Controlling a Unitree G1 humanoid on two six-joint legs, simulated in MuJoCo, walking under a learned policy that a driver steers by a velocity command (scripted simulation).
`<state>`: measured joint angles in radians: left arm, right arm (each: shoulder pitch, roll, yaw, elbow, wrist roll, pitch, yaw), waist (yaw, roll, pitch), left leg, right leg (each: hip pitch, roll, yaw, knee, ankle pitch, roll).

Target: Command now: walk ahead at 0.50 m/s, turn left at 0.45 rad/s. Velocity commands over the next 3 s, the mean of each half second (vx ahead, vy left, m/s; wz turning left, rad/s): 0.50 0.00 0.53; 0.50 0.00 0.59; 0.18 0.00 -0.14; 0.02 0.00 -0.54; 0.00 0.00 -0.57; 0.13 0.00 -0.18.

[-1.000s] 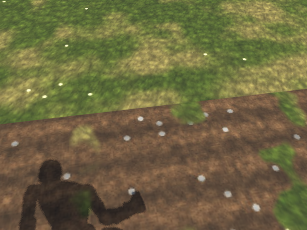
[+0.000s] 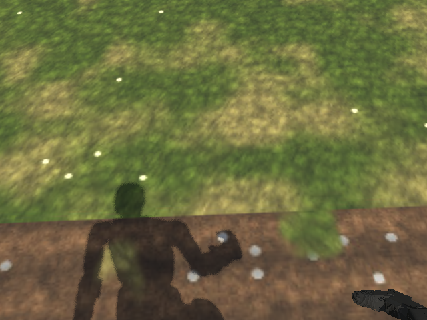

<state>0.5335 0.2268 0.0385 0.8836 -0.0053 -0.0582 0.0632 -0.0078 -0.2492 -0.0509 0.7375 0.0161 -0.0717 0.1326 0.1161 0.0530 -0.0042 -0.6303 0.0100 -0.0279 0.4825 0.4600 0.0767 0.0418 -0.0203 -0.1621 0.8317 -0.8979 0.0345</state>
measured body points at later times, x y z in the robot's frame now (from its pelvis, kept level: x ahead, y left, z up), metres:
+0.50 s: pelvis +0.32 +0.01 -0.09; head +0.34 +0.00 +0.36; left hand +0.45 +0.31 -0.14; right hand +0.47 -0.24 -0.22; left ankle +0.18 +0.10 -0.77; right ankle +0.44 -0.07 -0.81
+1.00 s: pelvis +0.53 +0.15 -0.09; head +0.55 +0.17 +0.36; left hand +0.36 +0.39 -0.22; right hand +0.86 +0.09 -0.16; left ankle +0.56 +0.28 -0.81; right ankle +0.45 -0.07 -0.79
